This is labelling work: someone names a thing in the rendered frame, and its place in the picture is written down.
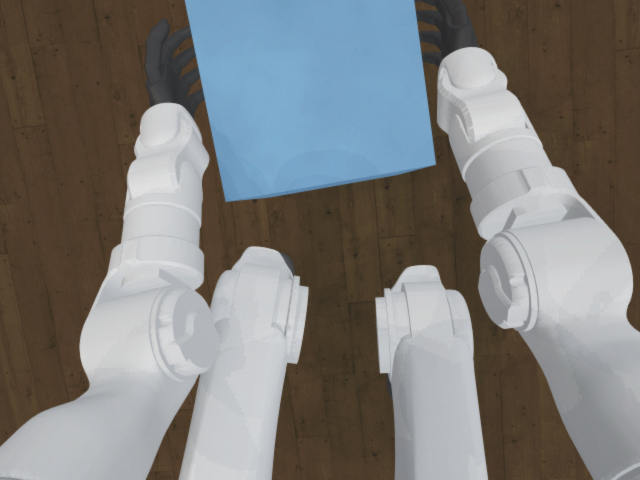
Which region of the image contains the left robot thigh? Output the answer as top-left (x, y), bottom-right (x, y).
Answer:
top-left (178, 263), bottom-right (309, 480)

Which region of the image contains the carton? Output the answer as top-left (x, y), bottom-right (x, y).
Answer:
top-left (185, 0), bottom-right (436, 202)

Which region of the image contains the robot right forearm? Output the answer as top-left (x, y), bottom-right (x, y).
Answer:
top-left (437, 47), bottom-right (633, 305)

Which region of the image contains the robot left upper arm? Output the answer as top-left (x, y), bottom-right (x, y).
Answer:
top-left (0, 285), bottom-right (220, 480)

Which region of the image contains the robot left forearm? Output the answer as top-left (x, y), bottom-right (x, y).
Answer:
top-left (80, 103), bottom-right (209, 366)

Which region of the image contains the robot right upper arm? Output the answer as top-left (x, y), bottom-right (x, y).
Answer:
top-left (478, 217), bottom-right (640, 480)

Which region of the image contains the robot left hand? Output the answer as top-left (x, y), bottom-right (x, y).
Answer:
top-left (144, 18), bottom-right (205, 119)

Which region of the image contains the robot right shin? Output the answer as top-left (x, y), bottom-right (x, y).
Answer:
top-left (388, 265), bottom-right (474, 383)

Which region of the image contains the robot right hand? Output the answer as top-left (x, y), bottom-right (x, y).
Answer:
top-left (414, 0), bottom-right (479, 67)

